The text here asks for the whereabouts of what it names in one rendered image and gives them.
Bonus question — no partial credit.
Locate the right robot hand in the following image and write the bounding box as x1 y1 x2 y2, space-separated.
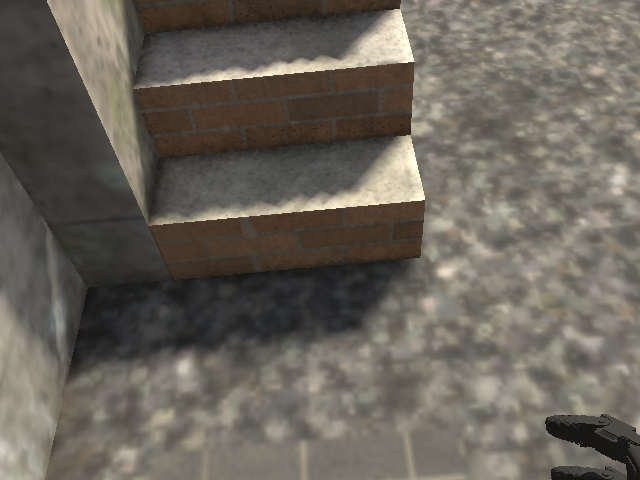
545 414 640 480

